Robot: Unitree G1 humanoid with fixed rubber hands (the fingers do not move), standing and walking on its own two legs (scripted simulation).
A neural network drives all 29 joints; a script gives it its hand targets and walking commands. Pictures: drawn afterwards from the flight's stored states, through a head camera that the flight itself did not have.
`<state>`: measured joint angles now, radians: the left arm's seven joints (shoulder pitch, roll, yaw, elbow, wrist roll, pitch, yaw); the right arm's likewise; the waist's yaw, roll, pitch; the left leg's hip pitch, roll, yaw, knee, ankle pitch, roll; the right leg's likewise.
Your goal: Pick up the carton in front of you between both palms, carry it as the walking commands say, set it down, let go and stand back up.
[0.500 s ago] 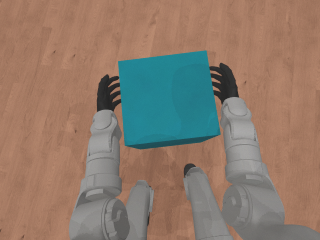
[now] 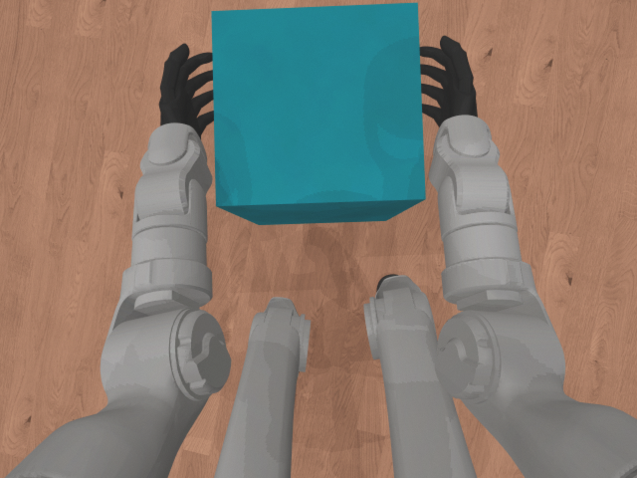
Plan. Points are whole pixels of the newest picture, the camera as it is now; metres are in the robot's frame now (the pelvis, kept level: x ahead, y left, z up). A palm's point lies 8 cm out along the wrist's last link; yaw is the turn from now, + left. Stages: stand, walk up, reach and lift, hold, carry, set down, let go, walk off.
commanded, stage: set down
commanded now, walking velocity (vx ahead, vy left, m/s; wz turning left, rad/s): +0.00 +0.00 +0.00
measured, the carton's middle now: (319, 140) +0.49 -0.03 -0.19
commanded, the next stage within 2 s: none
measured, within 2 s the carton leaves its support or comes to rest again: rests again in 1.72 s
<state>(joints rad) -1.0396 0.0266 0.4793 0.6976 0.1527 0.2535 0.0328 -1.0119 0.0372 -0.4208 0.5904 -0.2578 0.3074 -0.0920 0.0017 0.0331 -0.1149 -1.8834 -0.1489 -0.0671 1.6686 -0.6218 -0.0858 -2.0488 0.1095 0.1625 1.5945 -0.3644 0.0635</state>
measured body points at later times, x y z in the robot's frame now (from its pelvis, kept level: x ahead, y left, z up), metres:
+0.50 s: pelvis -0.01 +0.02 -0.10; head +0.36 +0.00 +0.16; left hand +0.55 +0.11 -0.27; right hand +0.51 -0.19 -0.27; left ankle +0.06 +0.14 -0.49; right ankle +0.13 -0.13 -0.49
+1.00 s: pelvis -0.01 +0.02 -0.13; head +0.35 +0.02 +0.12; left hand +0.55 +0.11 -0.31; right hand +0.51 -0.19 -0.30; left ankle +0.06 +0.13 -0.49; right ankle +0.12 -0.13 -0.49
